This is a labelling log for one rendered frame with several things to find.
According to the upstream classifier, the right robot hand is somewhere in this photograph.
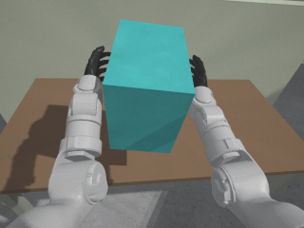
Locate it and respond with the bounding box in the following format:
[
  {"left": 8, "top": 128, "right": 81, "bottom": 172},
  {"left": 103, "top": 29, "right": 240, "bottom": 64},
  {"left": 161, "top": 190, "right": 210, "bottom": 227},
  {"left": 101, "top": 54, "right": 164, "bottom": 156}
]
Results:
[{"left": 189, "top": 54, "right": 208, "bottom": 87}]

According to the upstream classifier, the left robot forearm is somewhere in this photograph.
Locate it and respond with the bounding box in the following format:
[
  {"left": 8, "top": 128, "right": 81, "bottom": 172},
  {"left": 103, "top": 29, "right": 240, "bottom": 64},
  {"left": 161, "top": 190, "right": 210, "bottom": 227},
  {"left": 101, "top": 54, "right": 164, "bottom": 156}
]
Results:
[{"left": 47, "top": 74, "right": 103, "bottom": 195}]

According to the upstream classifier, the carton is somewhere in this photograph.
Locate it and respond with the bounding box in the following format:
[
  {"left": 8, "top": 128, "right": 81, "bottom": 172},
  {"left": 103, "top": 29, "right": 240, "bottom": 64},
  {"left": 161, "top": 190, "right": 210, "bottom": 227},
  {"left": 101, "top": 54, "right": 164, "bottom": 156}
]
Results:
[{"left": 103, "top": 19, "right": 196, "bottom": 153}]

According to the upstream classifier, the robot left upper arm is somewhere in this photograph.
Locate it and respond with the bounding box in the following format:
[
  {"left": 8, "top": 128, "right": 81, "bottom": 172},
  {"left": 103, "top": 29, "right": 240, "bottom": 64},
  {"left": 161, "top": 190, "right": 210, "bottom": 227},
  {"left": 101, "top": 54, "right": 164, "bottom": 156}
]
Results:
[{"left": 6, "top": 160, "right": 108, "bottom": 228}]

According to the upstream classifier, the table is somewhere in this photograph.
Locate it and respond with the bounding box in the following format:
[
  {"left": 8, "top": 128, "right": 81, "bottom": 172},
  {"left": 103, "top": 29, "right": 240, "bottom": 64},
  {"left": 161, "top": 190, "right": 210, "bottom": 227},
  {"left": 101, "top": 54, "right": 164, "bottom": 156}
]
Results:
[{"left": 0, "top": 78, "right": 304, "bottom": 216}]

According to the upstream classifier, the right robot forearm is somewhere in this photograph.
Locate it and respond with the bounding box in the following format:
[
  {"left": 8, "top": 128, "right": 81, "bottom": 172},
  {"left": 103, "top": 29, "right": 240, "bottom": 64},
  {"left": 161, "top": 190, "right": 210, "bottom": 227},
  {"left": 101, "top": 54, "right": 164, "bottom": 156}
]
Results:
[{"left": 187, "top": 85, "right": 270, "bottom": 193}]

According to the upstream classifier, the robot right upper arm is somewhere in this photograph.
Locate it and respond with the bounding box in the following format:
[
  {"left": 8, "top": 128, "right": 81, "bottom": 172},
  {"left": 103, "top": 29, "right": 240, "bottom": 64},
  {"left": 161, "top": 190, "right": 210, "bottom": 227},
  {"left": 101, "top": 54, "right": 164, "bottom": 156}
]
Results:
[{"left": 211, "top": 160, "right": 304, "bottom": 228}]

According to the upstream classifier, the left robot hand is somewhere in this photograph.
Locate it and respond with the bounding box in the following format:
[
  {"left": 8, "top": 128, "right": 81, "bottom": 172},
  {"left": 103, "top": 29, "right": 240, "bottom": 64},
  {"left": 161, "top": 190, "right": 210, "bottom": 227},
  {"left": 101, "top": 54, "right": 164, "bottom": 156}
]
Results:
[{"left": 84, "top": 46, "right": 111, "bottom": 82}]

